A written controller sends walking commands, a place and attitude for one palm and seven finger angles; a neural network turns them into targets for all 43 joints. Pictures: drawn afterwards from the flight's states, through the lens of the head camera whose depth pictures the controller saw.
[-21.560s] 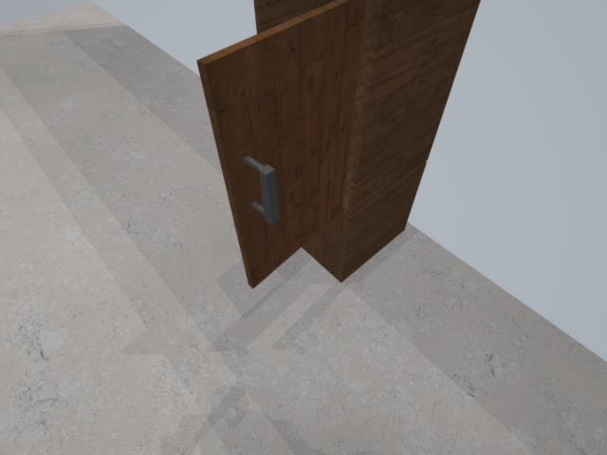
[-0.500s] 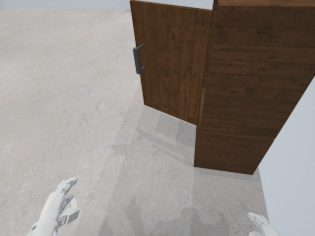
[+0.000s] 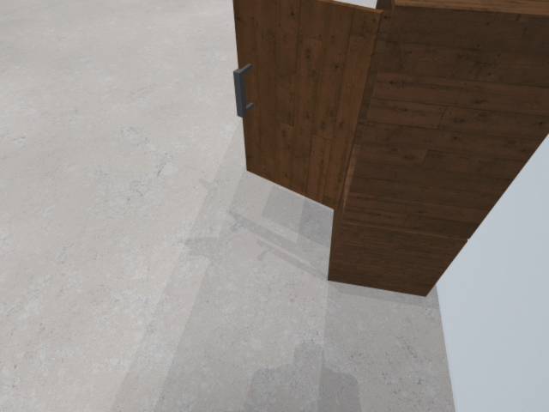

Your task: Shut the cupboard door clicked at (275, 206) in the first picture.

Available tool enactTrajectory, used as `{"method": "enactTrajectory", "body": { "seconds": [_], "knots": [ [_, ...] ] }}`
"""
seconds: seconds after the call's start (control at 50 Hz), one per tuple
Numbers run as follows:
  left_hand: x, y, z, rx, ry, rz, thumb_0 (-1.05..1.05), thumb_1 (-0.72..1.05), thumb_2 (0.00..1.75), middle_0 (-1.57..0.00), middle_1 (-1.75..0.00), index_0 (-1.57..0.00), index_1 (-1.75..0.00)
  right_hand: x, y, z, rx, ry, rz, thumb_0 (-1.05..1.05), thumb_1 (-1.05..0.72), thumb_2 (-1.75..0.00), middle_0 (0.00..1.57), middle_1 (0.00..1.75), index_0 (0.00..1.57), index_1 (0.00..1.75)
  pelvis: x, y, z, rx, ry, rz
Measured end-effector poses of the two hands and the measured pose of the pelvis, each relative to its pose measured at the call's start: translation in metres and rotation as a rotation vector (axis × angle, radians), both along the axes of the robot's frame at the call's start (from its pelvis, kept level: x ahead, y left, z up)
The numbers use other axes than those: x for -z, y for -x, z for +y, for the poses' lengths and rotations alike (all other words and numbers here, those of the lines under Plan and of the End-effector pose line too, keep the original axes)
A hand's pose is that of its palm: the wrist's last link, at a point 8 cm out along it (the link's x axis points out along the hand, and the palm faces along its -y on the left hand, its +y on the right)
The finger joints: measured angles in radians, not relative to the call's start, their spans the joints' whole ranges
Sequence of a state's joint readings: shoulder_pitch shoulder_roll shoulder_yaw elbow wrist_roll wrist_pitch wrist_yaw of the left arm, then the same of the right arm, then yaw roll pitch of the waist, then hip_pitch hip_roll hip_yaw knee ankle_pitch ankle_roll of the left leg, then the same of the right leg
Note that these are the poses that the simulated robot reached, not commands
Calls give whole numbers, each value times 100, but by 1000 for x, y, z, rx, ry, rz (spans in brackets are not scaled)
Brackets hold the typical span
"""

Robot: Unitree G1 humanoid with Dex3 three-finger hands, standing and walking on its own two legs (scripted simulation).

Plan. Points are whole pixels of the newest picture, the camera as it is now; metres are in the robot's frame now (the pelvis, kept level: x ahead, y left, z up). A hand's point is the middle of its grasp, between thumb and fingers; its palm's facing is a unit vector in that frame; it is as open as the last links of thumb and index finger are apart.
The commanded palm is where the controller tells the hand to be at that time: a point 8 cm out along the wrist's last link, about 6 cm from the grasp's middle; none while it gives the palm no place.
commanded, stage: let the arm hang, fingers relaxed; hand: left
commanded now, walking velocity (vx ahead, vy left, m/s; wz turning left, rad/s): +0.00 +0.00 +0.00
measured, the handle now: (244, 90) +0.91 +0.14 -0.01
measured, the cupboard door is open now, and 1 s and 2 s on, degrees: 68 68 68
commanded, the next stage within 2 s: look to check the result in 0.44 s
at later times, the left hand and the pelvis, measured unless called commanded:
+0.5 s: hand out of the picture +0.00 +0.16 -0.18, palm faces +0.03 -0.99 -0.16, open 7.4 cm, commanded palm none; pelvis +0.01 +0.00 +0.00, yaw -1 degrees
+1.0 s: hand out of the picture +0.02 +0.19 -0.17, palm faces +0.01 -0.98 -0.22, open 7.4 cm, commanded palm none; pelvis +0.02 +0.00 +0.00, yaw -1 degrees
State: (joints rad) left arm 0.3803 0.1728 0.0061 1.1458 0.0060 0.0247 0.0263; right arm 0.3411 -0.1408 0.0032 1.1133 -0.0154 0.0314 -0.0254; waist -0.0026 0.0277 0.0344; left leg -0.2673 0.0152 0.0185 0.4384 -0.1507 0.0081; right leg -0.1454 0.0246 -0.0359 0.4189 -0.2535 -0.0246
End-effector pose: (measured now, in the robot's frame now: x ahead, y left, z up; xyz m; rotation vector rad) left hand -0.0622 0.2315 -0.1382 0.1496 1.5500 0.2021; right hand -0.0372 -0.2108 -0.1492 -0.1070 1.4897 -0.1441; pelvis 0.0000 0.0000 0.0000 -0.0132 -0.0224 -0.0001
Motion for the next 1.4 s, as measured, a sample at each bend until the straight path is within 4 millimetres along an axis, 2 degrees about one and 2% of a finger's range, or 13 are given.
{"method": "enactTrajectory", "body": {
  "seconds": [0.16,0.36,0.62,0.78,1.24,1.4],
  "knots": [
    [6,-25,-14,11,37,-76,1,91,90,-20,-30,-20,-30,2,-18,10,8,-15,-64,0,-91,-90,20,30,20,30,0,-3,4,7,-6,-4],
    [10,-53,-25,27,71,-150,1,90,90,-20,-30,-20,-30,-2,-27,3,12,14,-90,0,-92,-90,20,30,19,30,-1,-6,4,9,-8,-8],
    [6,-51,-9,34,31,-111,1,91,90,-20,-30,-20,-30,-3,-25,-1,18,20,-63,0,-91,-90,20,30,19,30,-2,-10,3,15,-7,-4],
    [3,-52,0,40,10,-92,1,91,90,-20,-30,-20,-30,-4,-33,-8,11,29,-61,0,-91,-90,20,30,20,30,-2,-14,2,17,-8,-1],
    [-2,-108,9,75,-20,-189,1,90,90,-20,-30,-20,-30,-11,-88,-38,-33,82,-152,0,-91,-90,20,30,20,30,-4,-28,-4,11,-13,0],
    [6,-110,11,1,-34,-234,1,90,90,-20,-30,-20,-30,-2,-97,-32,-83,66,-121,0,-91,-90,20,30,19,30,6,-27,-3,-64,0,1]
  ]
}}
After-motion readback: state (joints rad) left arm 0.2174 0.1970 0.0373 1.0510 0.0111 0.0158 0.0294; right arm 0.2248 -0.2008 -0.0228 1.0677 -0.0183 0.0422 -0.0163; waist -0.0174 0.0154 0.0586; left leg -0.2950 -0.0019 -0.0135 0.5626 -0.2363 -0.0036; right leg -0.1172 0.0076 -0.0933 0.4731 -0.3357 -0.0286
